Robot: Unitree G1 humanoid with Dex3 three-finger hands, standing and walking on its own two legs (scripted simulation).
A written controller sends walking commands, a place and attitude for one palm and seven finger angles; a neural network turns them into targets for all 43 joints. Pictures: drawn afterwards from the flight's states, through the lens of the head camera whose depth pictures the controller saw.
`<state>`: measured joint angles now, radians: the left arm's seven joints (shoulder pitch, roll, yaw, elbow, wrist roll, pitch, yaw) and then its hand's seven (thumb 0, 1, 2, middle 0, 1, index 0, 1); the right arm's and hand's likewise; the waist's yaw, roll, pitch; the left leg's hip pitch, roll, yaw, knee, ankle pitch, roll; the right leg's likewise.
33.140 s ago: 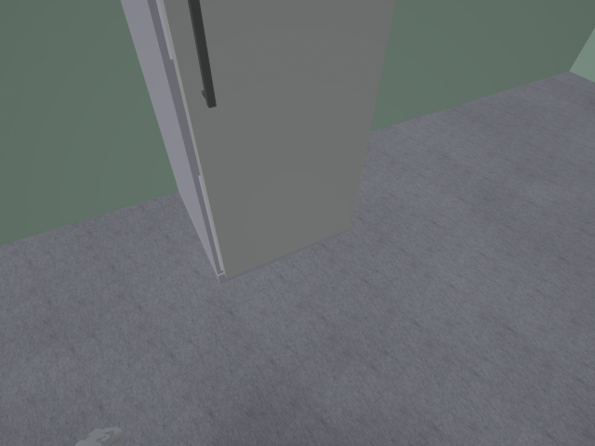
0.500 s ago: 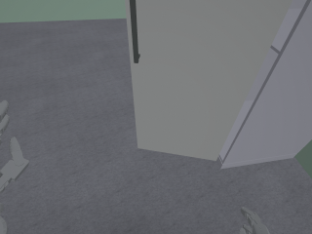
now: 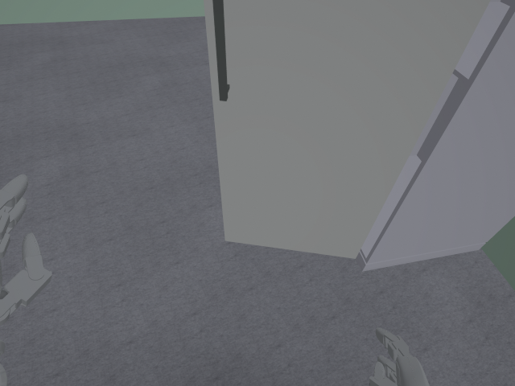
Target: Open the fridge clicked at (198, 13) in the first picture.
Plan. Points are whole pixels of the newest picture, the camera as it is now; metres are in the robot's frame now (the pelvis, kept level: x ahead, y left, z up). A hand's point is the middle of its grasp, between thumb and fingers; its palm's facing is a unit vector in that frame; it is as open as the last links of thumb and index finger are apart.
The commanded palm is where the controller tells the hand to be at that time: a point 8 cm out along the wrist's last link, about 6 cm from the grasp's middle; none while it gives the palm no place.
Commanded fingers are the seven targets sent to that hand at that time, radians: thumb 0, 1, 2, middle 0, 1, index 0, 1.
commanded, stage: let the arm hang, fingers relaxed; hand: left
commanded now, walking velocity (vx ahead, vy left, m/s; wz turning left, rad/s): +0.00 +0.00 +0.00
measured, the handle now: (222, 40) +0.76 +0.14 +0.19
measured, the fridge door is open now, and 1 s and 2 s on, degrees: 70 70 70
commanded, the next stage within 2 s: look to check the result in 1.08 s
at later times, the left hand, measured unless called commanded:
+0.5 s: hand out of the picture -0.02 +0.21 -0.18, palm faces +0.02 -0.97 -0.23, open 7.2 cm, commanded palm none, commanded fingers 0.00 0.90 0.90 -0.20 -0.30 -0.20 -0.30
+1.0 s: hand out of the picture +0.08 +0.25 -0.15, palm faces -0.02 -0.95 -0.31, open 7.4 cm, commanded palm none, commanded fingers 0.00 0.90 0.90 -0.20 -0.30 -0.20 -0.30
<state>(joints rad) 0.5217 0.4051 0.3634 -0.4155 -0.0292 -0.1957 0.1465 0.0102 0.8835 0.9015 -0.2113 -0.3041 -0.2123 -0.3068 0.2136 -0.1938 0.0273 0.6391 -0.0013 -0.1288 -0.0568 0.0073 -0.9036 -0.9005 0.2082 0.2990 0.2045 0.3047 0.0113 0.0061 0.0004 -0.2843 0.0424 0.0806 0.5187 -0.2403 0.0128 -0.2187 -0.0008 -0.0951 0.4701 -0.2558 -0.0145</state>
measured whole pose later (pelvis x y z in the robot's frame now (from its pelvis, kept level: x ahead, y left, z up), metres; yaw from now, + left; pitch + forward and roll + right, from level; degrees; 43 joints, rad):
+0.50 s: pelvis -0.02 +0.00 +0.00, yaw +2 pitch -1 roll -1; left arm 0.28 0.25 0.00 1.02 0.02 0.03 0.00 0.00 0.94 0.90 -0.21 -0.30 -0.21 -0.30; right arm 0.30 -0.23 0.00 1.03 -0.02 0.04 0.00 0.01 -0.91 -0.90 0.21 0.30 0.20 0.30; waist 0.00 -0.01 0.06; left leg -0.31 0.02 0.04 0.52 -0.20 0.02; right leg -0.23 -0.02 -0.13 0.47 -0.23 -0.02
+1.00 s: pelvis +0.00 +0.01 +0.01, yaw +0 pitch -1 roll +0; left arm 0.11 0.30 0.00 1.11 0.02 -0.01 0.00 0.00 0.90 0.90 -0.20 -0.30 -0.20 -0.30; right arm 0.12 -0.31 0.00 1.11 -0.02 -0.01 0.00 0.00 -0.91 -0.90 0.21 0.30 0.20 0.30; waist 0.00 0.01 0.02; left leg -0.18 0.00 0.09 0.35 -0.15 0.03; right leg -0.14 -0.04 -0.09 0.36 -0.20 0.00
